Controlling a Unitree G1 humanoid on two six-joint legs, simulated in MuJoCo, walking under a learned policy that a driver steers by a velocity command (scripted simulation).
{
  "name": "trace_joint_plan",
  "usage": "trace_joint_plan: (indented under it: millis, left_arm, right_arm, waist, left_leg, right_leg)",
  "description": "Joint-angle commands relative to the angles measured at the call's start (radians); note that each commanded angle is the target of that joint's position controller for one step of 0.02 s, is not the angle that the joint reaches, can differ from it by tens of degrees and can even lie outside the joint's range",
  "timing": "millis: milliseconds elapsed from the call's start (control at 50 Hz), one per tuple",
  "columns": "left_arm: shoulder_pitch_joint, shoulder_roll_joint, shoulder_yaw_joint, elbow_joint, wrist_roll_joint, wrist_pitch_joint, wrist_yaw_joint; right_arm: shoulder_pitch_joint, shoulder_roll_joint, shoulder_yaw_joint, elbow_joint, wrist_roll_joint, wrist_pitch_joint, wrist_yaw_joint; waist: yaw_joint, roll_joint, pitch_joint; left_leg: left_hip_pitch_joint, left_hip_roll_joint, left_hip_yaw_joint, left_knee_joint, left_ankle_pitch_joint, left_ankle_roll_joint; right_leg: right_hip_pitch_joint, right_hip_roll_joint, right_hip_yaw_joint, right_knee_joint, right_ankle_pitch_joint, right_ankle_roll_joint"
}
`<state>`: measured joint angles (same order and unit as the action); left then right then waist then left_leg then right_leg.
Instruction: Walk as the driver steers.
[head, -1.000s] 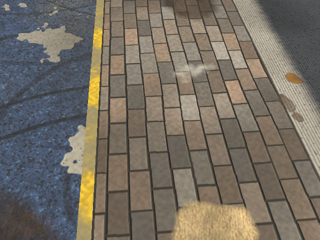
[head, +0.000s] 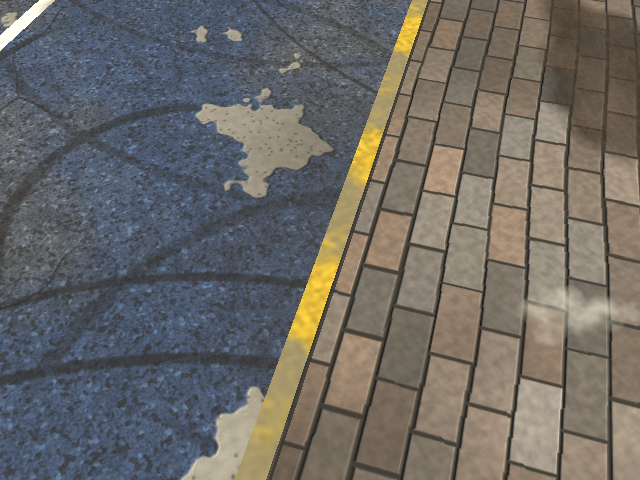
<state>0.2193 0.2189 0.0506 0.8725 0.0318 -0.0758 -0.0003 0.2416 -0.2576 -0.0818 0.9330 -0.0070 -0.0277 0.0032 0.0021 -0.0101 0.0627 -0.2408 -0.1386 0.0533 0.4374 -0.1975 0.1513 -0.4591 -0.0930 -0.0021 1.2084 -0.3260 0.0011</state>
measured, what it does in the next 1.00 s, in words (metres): walks ahead: right foot, then left foot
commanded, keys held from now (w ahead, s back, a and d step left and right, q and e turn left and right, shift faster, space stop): w+q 0.38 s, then w+e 0.62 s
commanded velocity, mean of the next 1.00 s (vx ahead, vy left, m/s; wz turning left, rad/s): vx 0.50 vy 0.00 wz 0.11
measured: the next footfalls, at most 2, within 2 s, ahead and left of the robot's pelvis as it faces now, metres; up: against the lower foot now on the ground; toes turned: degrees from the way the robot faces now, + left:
right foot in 0.38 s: +0.41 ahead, -0.11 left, +0.00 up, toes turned +14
left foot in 0.84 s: +0.55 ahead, +0.15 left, +0.00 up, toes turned +7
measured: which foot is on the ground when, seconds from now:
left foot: down 0.00-0.38, up 0.40-0.82, down 0.84-1.00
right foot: up 0.00-0.36, down 0.38-0.84, up 0.86-1.00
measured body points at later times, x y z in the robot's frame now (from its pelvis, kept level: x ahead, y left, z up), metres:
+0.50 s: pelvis +0.29 -0.04 +0.00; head +0.32 -0.04 +0.45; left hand +0.37 +0.25 -0.10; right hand +0.40 -0.30 -0.14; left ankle +0.13 +0.04 -0.64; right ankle +0.37 -0.12 -0.73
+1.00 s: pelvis +0.51 +0.05 +0.01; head +0.52 +0.07 +0.46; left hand +0.56 +0.33 -0.13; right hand +0.64 -0.20 -0.09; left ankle +0.51 +0.14 -0.73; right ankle +0.48 -0.08 -0.66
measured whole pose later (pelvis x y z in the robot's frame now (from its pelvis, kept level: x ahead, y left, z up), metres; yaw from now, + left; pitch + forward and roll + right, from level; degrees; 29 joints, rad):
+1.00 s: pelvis +0.51 +0.05 +0.01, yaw +3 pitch +2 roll +0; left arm 0.31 0.30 0.08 0.82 0.03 -0.02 -0.04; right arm 0.24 -0.24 -0.02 0.76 -0.03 -0.08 -0.01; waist 0.01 -0.05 -0.01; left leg -0.22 0.00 0.09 0.38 -0.20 0.04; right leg -0.47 0.00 0.02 1.07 -0.33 -0.05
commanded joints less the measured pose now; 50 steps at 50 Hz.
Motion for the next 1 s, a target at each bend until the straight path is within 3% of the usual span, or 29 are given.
trace_joint_plan:
  millis: [20, 60, 120, 260, 300, 320, 340, 360, 380, 400, 420, 440, 460, 480, 520, 560, 660, 740, 780, 800, 820, 840, 860, 880, 900, 920, 940, 1000]
  left_arm:
    - [0.068, 0.082, 0.017, -0.052, 0.019, 0.031, -0.01]
    - [-0.006, 0.082, 0.015, -0.087, 0.017, 0.042, -0.014]
    - [-0.139, 0.094, 0.012, -0.14, 0.012, 0.047, -0.016]
    - [-0.341, 0.102, -0.009, -0.236, -0.001, 0.027, -0.027]
    - [-0.31, 0.123, -0.007, -0.244, -0.005, 0.018, -0.025]
    - [-0.241, 0.139, -0.003, -0.229, -0.008, 0.013, -0.02]
    - [-0.136, 0.167, 0.009, -0.197, -0.009, 0.007, -0.011]
    - [0.013, 0.193, 0.021, -0.158, -0.008, -0.005, 0.002]
    - [0.165, 0.256, 0.036, -0.149, 0.015, -0.013, 0.02]
    - [0.173, 0.344, 0.054, -0.152, 0.039, -0.005, 0.022]
    - [0.13, 0.283, 0.049, -0.147, 0.013, 0.008, 0.011]
    - [0.058, 0.187, 0.028, -0.151, 0.001, 0.01, 0.004]
    - [0.022, 0.134, 0.015, -0.145, -0.001, 0.007, -0.003]
    - [0.017, 0.125, 0.01, -0.132, 0.0, 0.003, -0.004]
    - [0.046, 0.133, 0.009, -0.095, -0.013, -0.009, -0.009]
    - [0.086, 0.143, 0.012, -0.073, -0.025, -0.02, -0.018]
    - [0.141, 0.176, 0.029, -0.048, -0.028, -0.005, -0.015]
    - [0.19, 0.206, 0.043, -0.041, -0.023, 0.002, -0.022]
    - [0.182, 0.219, 0.05, -0.047, -0.022, 0.007, -0.019]
    - [0.166, 0.222, 0.053, -0.053, -0.025, 0.01, -0.016]
    - [0.169, 0.199, 0.048, -0.057, -0.027, 0.008, -0.015]
    - [0.144, 0.135, 0.031, -0.089, -0.036, 0.001, -0.016]
    - [0.2, 0.064, 0.015, -0.133, -0.054, 0.002, -0.014]
    - [0.2, 0.145, 0.03, -0.111, -0.024, 0.023, -0.007]
    - [0.168, 0.153, 0.037, -0.102, -0.015, 0.032, -0.015]
    - [0.15, 0.132, 0.034, -0.101, -0.016, 0.036, -0.024]
    - [0.138, 0.125, 0.036, -0.102, -0.009, 0.044, -0.032]
    - [0.103, 0.108, 0.034, -0.119, 0.003, 0.067, -0.05]
  right_arm:
    - [0.035, -0.114, -0.018, -0.049, 0.013, -0.038, -0.007]
    - [0.08, -0.138, -0.023, -0.048, 0.011, -0.042, -0.005]
    - [0.154, -0.139, -0.022, -0.048, 0.008, -0.036, -0.003]
    - [0.249, -0.158, -0.024, -0.058, -0.007, -0.028, -0.016]
    - [0.222, -0.176, -0.028, -0.073, -0.01, -0.029, -0.024]
    - [0.181, -0.189, -0.031, -0.086, -0.011, -0.031, -0.025]
    - [0.149, -0.204, -0.034, -0.098, -0.012, -0.036, -0.021]
    - [0.126, -0.207, -0.034, -0.103, -0.005, -0.042, -0.011]
    - [0.136, -0.142, -0.016, -0.131, 0.006, -0.051, 0.001]
    - [0.262, -0.038, 0.004, -0.154, 0.033, -0.049, 0.0]
    - [0.295, -0.115, -0.001, -0.121, -0.004, -0.042, -0.006]
    - [0.247, -0.118, -0.001, -0.105, -0.016, -0.037, -0.001]
    - [0.173, -0.107, 0.005, -0.119, -0.024, -0.037, 0.006]
    - [0.133, -0.099, 0.007, -0.135, -0.028, -0.034, 0.013]
    - [0.127, -0.085, 0.015, -0.146, -0.044, -0.021, 0.026]
    - [0.101, -0.074, 0.023, -0.16, -0.05, -0.016, 0.03]
    - [-0.12, -0.039, 0.059, -0.237, -0.035, -0.021, 0.037]
    - [-0.197, -0.063, 0.061, -0.268, -0.021, -0.031, 0.024]
    - [-0.17, -0.077, 0.055, -0.27, -0.018, -0.041, 0.014]
    - [-0.115, -0.083, 0.05, -0.254, -0.021, -0.049, 0.008]
    - [-0.031, -0.115, 0.038, -0.23, -0.03, -0.061, -0.003]
    - [0.109, -0.187, 0.019, -0.221, -0.052, -0.072, -0.017]
    - [0.158, -0.294, -0.01, -0.212, -0.053, -0.056, -0.025]
    - [0.126, -0.226, -0.002, -0.215, -0.043, -0.043, -0.023]
    - [0.069, -0.146, 0.019, -0.227, -0.033, -0.045, -0.018]
    - [0.031, -0.104, 0.029, -0.227, -0.03, -0.051, -0.013]
    - [0.021, -0.083, 0.035, -0.223, -0.028, -0.057, -0.014]
    - [0.053, -0.081, 0.032, -0.198, -0.017, -0.078, -0.013]
  waist:
    - [0.035, 0.001, -0.05]
    - [0.015, 0.026, -0.039]
    - [-0.036, 0.055, -0.021]
    - [-0.106, 0.083, -0.013]
    - [-0.076, 0.095, -0.017]
    - [-0.036, 0.101, -0.032]
    - [0.01, 0.099, -0.079]
    - [0.086, 0.054, -0.157]
    - [0.138, -0.029, -0.296]
    - [0.059, -0.275, -0.397]
    - [0.028, -0.211, -0.354]
    - [0.009, -0.093, -0.196]
    - [0.012, -0.021, -0.111]
    - [0.001, -0.044, -0.081]
    - [-0.026, -0.097, -0.076]
    - [-0.031, -0.091, -0.092]
    - [0.01, -0.094, -0.031]
    - [0.037, -0.085, -0.051]
    - [0.014, -0.083, -0.06]
    - [-0.019, -0.065, -0.068]
    - [-0.05, -0.024, -0.109]
    - [-0.119, 0.105, -0.212]
    - [-0.099, 0.326, -0.271]
    - [-0.076, 0.197, -0.196]
    - [-0.051, 0.101, -0.107]
    - [-0.03, 0.088, -0.062]
    - [-0.018, 0.114, -0.049]
    - [-0.003, 0.124, -0.052]
  left_leg:
    - [0.084, 0.263, -0.292, -0.216, 0.405, 0.143]
    - [0.081, 0.242, -0.285, -0.225, 0.416, 0.126]
    - [0.135, 0.232, -0.311, -0.226, 0.407, 0.095]
    - [0.299, 0.256, -0.383, -0.148, 0.485, 0.082]
    - [0.294, 0.27, -0.409, -0.111, 0.526, 0.055]
    - [0.253, 0.263, -0.403, -0.072, 0.59, 0.031]
    - [0.216, 0.244, -0.396, 0.02, 0.701, 0.007]
    - [0.165, 0.189, -0.357, 0.203, 0.705, -0.017]
    - [0.031, 0.126, -0.309, 0.468, 0.447, -0.035]
    - [-0.26, -0.034, -0.196, 0.745, -0.319, -0.069]
    - [-0.341, 0.028, -0.209, 0.851, -0.312, -0.058]
    - [-0.349, 0.072, -0.201, 0.854, -0.215, -0.064]
    - [-0.34, 0.098, -0.186, 0.804, -0.161, -0.07]
    - [-0.329, 0.12, -0.176, 0.758, -0.146, -0.077]
    - [-0.284, 0.148, -0.137, 0.692, -0.142, -0.098]
    - [-0.29, 0.162, -0.098, 0.631, -0.139, -0.119]
    - [-0.264, 0.183, -0.047, 0.315, 0.007, -0.17]
    - [-0.163, 0.15, -0.034, 0.18, 0.052, -0.178]
    - [-0.083, 0.14, -0.044, 0.109, 0.029, -0.168]
    - [0.007, 0.132, -0.043, 0.041, 0.04, -0.16]
    - [0.148, 0.155, -0.076, -0.005, 0.018, -0.139]
    - [0.319, 0.359, -0.283, -0.08, -0.154, -0.091]
    - [0.464, 0.575, -0.632, -0.205, -0.351, 0.003]
    - [0.368, 0.579, -0.697, -0.225, -0.456, 0.031]
    - [0.285, 0.524, -0.581, -0.228, -0.402, 0.018]
    - [0.221, 0.476, -0.452, -0.246, -0.246, 0.002]
    - [0.19, 0.44, -0.355, -0.258, -0.133, -0.014]
    - [0.18, 0.399, -0.197, -0.266, 0.136, -0.02]
  right_leg:
    - [-0.116, -0.029, 0.009, -0.077, 0.041, 0.04]
    - [-0.158, -0.029, -0.007, -0.154, 0.109, 0.057]
    - [-0.236, -0.018, -0.01, -0.286, 0.208, 0.065]
    - [-0.251, 0.053, -0.002, -0.546, 0.284, 0.034]
    - [-0.15, 0.069, 0.015, -0.626, 0.26, 0.009]
    - [-0.031, 0.089, 0.013, -0.667, 0.225, -0.008]
    - [0.124, 0.121, 0.002, -0.682, 0.183, -0.026]
    - [0.323, 0.112, 0.002, -0.745, 0.218, -0.049]
    - [0.563, -0.079, 0.188, -0.769, 0.042, -0.091]
    - [0.766, -0.347, 0.65, -0.864, 0.009, -0.203]
    - [0.679, -0.334, 0.81, -0.922, -0.094, -0.245]
    - [0.528, -0.285, 0.655, -0.942, -0.12, -0.237]
    - [0.42, -0.222, 0.511, -0.955, -0.03, -0.221]
    - [0.368, -0.172, 0.413, -0.967, 0.074, -0.203]
    - [0.314, -0.119, 0.316, -0.979, 0.29, -0.206]
    - [0.316, -0.104, 0.28, -0.982, 0.418, -0.229]
    - [0.227, -0.056, 0.222, -1.043, 0.292, -0.226]
    - [0.238, -0.067, 0.254, -0.984, 0.325, -0.203]
    - [0.237, -0.075, 0.293, -0.926, 0.296, -0.182]
    - [0.212, -0.056, 0.295, -0.869, 0.276, -0.164]
    - [0.164, -0.007, 0.275, -0.756, 0.269, -0.137]
    - [0.072, 0.071, 0.193, -0.496, 0.157, -0.102]
    - [-0.18, 0.199, 0.044, -0.252, -0.198, -0.073]
    - [-0.252, 0.13, 0.059, -0.117, -0.211, -0.084]
    - [-0.252, 0.09, 0.083, -0.088, -0.125, -0.089]
    - [-0.23, 0.062, 0.078, -0.099, -0.06, -0.078]
    - [-0.212, 0.044, 0.068, -0.11, -0.026, -0.068]
    - [-0.214, 0.033, 0.049, -0.089, 0.058, -0.039]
